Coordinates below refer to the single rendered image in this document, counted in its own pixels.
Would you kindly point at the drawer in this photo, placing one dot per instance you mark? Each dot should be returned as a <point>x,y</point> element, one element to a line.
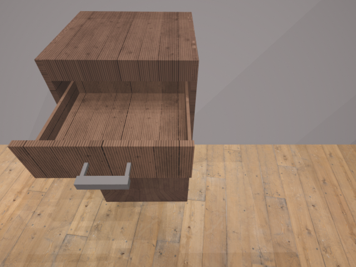
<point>111,123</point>

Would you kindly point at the cabinet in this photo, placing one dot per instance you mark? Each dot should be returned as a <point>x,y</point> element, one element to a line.
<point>127,46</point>

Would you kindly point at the handle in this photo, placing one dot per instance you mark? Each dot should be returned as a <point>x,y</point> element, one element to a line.
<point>84,182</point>

